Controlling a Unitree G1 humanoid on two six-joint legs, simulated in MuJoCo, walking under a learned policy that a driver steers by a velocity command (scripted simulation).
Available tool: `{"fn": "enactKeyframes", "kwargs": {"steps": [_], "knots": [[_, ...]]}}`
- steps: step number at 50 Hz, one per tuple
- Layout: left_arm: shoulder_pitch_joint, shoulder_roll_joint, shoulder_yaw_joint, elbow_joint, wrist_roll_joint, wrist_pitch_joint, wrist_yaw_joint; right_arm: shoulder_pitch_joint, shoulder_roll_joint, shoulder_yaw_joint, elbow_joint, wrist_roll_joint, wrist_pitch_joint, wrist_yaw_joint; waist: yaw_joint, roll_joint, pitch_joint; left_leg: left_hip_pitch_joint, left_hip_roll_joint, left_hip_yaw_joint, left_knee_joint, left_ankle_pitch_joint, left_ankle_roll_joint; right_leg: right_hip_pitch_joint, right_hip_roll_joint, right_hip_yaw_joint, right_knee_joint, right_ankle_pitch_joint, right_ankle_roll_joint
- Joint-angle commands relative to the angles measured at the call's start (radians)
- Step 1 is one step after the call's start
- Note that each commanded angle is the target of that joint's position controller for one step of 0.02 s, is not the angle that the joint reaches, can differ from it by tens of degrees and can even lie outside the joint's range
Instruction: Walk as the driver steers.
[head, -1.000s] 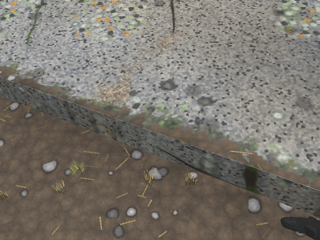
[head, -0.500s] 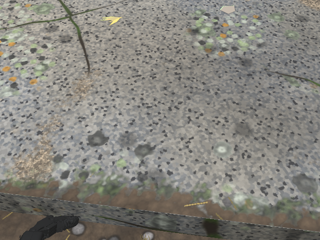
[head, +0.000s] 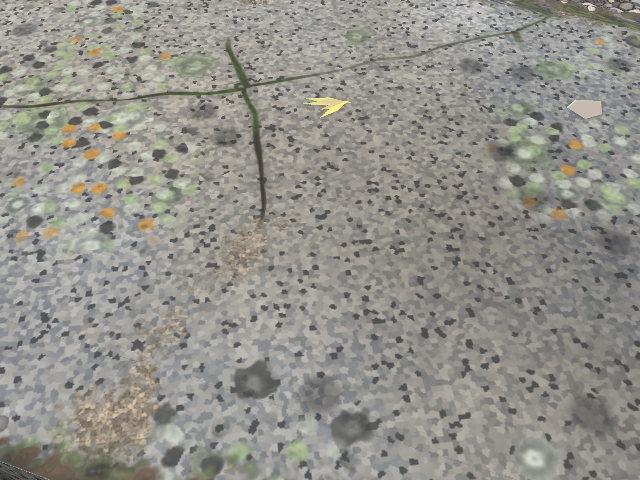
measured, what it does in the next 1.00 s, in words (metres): climbs, turning left: left foot, then right foot 0.19 m higher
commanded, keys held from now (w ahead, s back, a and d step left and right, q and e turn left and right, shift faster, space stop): w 0.34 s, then w+q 0.66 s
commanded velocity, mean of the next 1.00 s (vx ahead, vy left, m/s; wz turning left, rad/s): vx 0.50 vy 0.00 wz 0.26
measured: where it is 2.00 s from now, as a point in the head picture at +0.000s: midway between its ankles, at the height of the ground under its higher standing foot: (307, 345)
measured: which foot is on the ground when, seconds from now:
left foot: up 0.00-0.02, down 0.04-0.52, up 0.54-1.00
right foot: down 0.00-0.06, up 0.08-0.48, down 0.50-1.00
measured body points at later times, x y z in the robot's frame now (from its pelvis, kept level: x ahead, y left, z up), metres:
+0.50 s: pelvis +0.23 -0.01 +0.02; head +0.27 +0.02 +0.47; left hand +0.50 +0.11 -0.03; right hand +0.10 -0.19 -0.11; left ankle +0.10 +0.11 -0.73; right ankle +0.35 -0.11 -0.56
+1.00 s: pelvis +0.47 +0.03 +0.18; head +0.49 +0.04 +0.63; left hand +0.39 +0.29 +0.04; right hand +0.74 -0.11 +0.09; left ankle +0.60 +0.19 -0.52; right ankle +0.36 -0.11 -0.55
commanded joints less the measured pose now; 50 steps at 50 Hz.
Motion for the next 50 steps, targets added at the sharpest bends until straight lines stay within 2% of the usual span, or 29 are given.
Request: {"fn": "enactKeyframes", "kwargs": {"steps": [1, 2, 3, 4, 5, 7, 9, 10, 13, 15, 17, 19, 20, 21, 23, 25, 26, 27, 28, 29, 30, 31, 32, 35, 38, 40, 44, 47, 50], "knots": [[-0.083, 0.155, 0.029, -0.060, -0.022, 0.007, 0.014, 0.157, -0.133, -0.054, -0.016, -0.009, -0.011, -0.002, -0.160, -0.105, -0.081, 0.268, -0.045, 0.031, -0.183, 0.035, 0.060, -0.017, -0.235, 0.116, 0.185, 0.750, -0.128], [-0.090, 0.128, 0.018, -0.066, -0.022, 0.007, 0.016, 0.281, -0.172, -0.076, 0.027, -0.010, -0.014, -0.003, -0.209, -0.060, -0.142, 0.464, -0.012, -0.014, -0.254, 0.150, 0.076, -0.110, -0.167, 0.062, 0.386, 0.718, -0.083], [-0.075, 0.039, -0.013, -0.093, 0.026, -0.009, 0.007, 0.376, -0.269, -0.092, 0.047, -0.018, -0.004, -0.013, -0.189, 0.202, -0.193, 0.710, 0.231, -0.334, -0.259, 0.559, 0.131, -0.410, -0.047, 0.000, 0.756, 0.127, 0.003], [0.086, 0.017, -0.016, -0.041, -0.002, -0.027, -0.005, 0.431, -0.282, -0.099, 0.061, -0.019, 0.008, -0.015, -0.154, 0.261, -0.266, 0.822, 0.392, -0.609, -0.297, 0.437, 0.325, -0.651, 0.041, 0.076, 1.046, -0.319, 0.045], [0.069, 0.078, -0.001, -0.019, -0.023, -0.029, -0.015, 0.396, -0.221, -0.093, 0.062, -0.006, 0.013, -0.011, -0.169, 0.099, -0.175, 0.729, 0.381, -0.624, -0.352, 0.001, 0.354, -0.794, -0.015, 0.119, 1.225, -0.303, 0.050], [-0.105, 0.039, -0.005, -0.061, -0.034, -0.018, -0.013, 0.323, -0.115, -0.058, 0.068, -0.009, 0.027, -0.005, -0.161, 0.058, 0.032, 0.551, 0.292, -0.498, -0.430, -0.392, 0.290, -0.997, -0.077, 0.048, 1.429, -0.193, 0.041], [-0.112, -0.028, -0.025, -0.085, -0.026, -0.003, -0.013, 0.307, -0.039, -0.026, 0.099, -0.025, 0.029, 0.000, -0.101, 0.083, 0.101, 0.383, 0.235, -0.412, -0.450, -0.410, 0.248, -1.077, -0.107, 0.044, 1.600, -0.151, 0.038], [-0.134, -0.105, -0.048, -0.090, -0.035, 0.005, -0.011, 0.374, -0.018, -0.017, 0.149, -0.031, 0.033, 0.001, -0.114, 0.137, 0.107, 0.371, 0.259, -0.405, -0.471, -0.359, 0.264, -1.178, -0.082, 0.003, 1.922, -0.213, 0.031], [-0.200, -0.186, -0.099, -0.170, -0.050, 0.005, 0.003, 0.461, 0.016, 0.009, 0.226, -0.031, 0.037, 0.000, -0.102, 0.089, 0.144, 0.354, 0.283, -0.321, -0.426, -0.211, 0.219, -1.473, -0.040, 0.099, 2.250, -0.192, -0.011], [-0.245, -0.199, -0.124, -0.234, -0.041, -0.002, 0.001, 0.413, 0.023, 0.026, 0.223, -0.035, 0.036, -0.002, -0.066, 0.020, 0.163, 0.272, 0.246, -0.209, -0.431, -0.206, 0.167, -1.520, -0.038, 0.119, 2.162, -0.106, -0.021], [-0.364, -0.192, -0.148, -0.323, -0.013, -0.015, -0.017, 0.347, 0.013, 0.039, 0.205, -0.035, 0.036, -0.004, -0.049, 0.007, 0.141, 0.022, 0.128, -0.065, -0.484, -0.162, 0.145, -1.318, -0.060, 0.000, 1.808, 0.077, 0.003], [-0.492, -0.192, -0.173, -0.405, 0.028, -0.023, -0.009, 0.462, -0.029, 0.030, 0.235, 0.009, 0.021, -0.035, -0.081, 0.044, 0.031, -0.052, 0.154, -0.133, -0.681, -0.048, 0.223, -0.988, -0.130, -0.145, 1.536, 0.119, 0.025], [-0.488, -0.187, -0.168, -0.397, 0.032, -0.030, -0.004, 0.509, -0.033, 0.023, 0.259, 0.037, 0.015, -0.040, -0.090, 0.055, -0.035, 0.087, 0.169, -0.133, -0.698, 0.089, 0.221, -0.886, -0.146, -0.161, 1.443, 0.103, 0.014], [-0.456, -0.167, -0.166, -0.390, 0.013, -0.036, -0.001, 0.521, -0.050, 0.019, 0.271, 0.066, 0.018, -0.049, -0.061, 0.084, -0.038, 0.189, 0.153, -0.076, -0.677, 0.319, 0.199, -0.780, -0.139, -0.181, 1.230, 0.016, -0.007], [-0.354, -0.106, -0.125, -0.361, -0.012, -0.046, -0.007, 0.592, -0.111, 0.011, 0.284, 0.024, 0.011, -0.053, 0.002, 0.234, -0.155, 0.424, 0.182, -0.070, -0.468, 1.311, 0.197, -0.554, -0.004, -0.248, 1.091, -0.264, -0.041], [-0.152, 0.021, -0.060, -0.318, -0.019, -0.040, -0.022, 0.505, -0.172, -0.019, 0.270, -0.018, 0.013, -0.068, 0.140, 0.365, -0.240, 0.607, 0.222, -0.089, -0.162, 1.806, 0.182, -0.426, -0.019, -0.019, 0.880, -0.228, -0.104], [0.053, 0.126, -0.021, -0.246, 0.013, -0.037, -0.039, 0.480, -0.108, -0.016, 0.234, -0.029, -0.007, -0.059, 0.173, 0.071, -0.396, 0.341, 0.133, -0.086, 0.119, 1.531, 0.166, -0.094, -0.214, 0.354, 0.706, -0.113, -0.209], [0.207, 0.224, 0.016, -0.157, 0.048, -0.010, -0.024, 0.492, 0.020, -0.011, 0.219, -0.016, -0.035, -0.023, 0.166, -0.390, -0.492, 0.007, -0.116, -0.165, 0.501, 0.183, 0.135, 0.167, -0.410, 0.969, 0.124, -0.270, -0.362], [0.176, 0.159, 0.008, -0.133, 0.050, -0.002, 0.004, 0.410, 0.030, -0.031, 0.208, -0.007, -0.051, 0.027, 0.156, -0.271, -0.444, -0.169, -0.202, -0.331, 1.044, -0.097, 0.096, 0.069, -0.502, 1.223, -0.031, -0.390, -0.366], [0.048, 0.073, -0.015, -0.092, 0.010, -0.006, 0.005, 0.217, 0.061, -0.035, 0.088, 0.024, -0.047, 0.047, 0.078, -0.170, -0.175, -0.359, -0.151, -0.273, 1.225, -0.140, 0.114, -0.133, -0.498, 1.002, -0.011, -0.418, -0.287], [-0.027, -0.073, -0.049, -0.033, 0.011, -0.010, -0.010, 0.098, 0.095, -0.015, 0.001, 0.035, -0.030, 0.043, 0.018, -0.119, 0.019, -0.443, -0.082, -0.186, 1.255, -0.138, 0.147, -0.329, -0.449, 0.723, 0.059, -0.434, -0.217], [-0.097, -0.184, -0.069, 0.017, 0.028, -0.017, -0.021, 0.133, 0.067, -0.022, -0.018, 0.037, -0.010, 0.032, -0.063, -0.021, 0.089, -0.386, -0.021, -0.158, 1.194, -0.092, 0.163, -0.463, -0.387, 0.460, 0.130, -0.350, -0.130], [-0.144, -0.242, -0.080, 0.052, 0.044, -0.022, -0.027, 0.229, 0.076, -0.020, -0.001, 0.042, 0.017, 0.024, -0.122, -0.057, 0.091, -0.342, -0.021, -0.159, 1.245, -0.083, 0.168, -0.510, -0.364, 0.341, 0.136, -0.269, -0.079], [-0.131, -0.178, -0.054, 0.115, 0.037, -0.038, -0.040, 0.281, 0.111, 0.001, -0.021, 0.049, 0.044, 0.005, -0.173, -0.057, 0.104, -0.370, -0.007, -0.154, 1.058, 0.018, 0.182, -0.445, -0.299, 0.035, 0.047, -0.032, -0.009], [-0.111, -0.058, -0.026, 0.099, 0.049, -0.036, 0.003, 0.132, 0.031, -0.012, -0.094, 0.015, 0.042, 0.004, -0.144, -0.092, 0.087, -0.321, -0.004, -0.048, 0.680, 0.162, 0.099, -0.385, -0.247, -0.155, -0.099, 0.103, -0.066], [-0.080, -0.007, -0.020, 0.088, 0.047, -0.054, 0.030, 0.114, -0.020, -0.033, -0.104, 0.015, 0.030, 0.017, -0.136, -0.097, 0.012, -0.293, 0.012, -0.036, 0.563, 0.240, 0.060, -0.250, -0.256, -0.166, -0.132, 0.183, -0.080], [-0.011, 0.102, 0.016, 0.059, 0.020, -0.051, 0.050, -0.033, -0.022, -0.039, -0.148, 0.031, 0.023, 0.046, -0.050, -0.070, 0.027, -0.300, 0.060, 0.018, 0.254, 0.225, 0.067, -0.003, -0.335, -0.197, -0.172, 0.185, -0.100], [0.007, 0.128, 0.036, 0.042, 0.006, -0.028, 0.040, -0.103, -0.029, -0.047, -0.177, 0.035, 0.035, 0.062, -0.010, -0.082, 0.088, -0.279, 0.065, 0.058, 0.105, 0.122, 0.076, 0.119, -0.374, -0.226, -0.154, 0.245, -0.101], [0.001, 0.169, 0.059, 0.035, -0.018, -0.006, 0.019, -0.072, -0.071, -0.076, -0.185, 0.031, 0.037, 0.064, -0.032, -0.123, 0.090, -0.126, -0.002, 0.147, 0.028, -0.014, 0.112, 0.168, -0.373, -0.260, -0.022, 0.670, -0.095]]}}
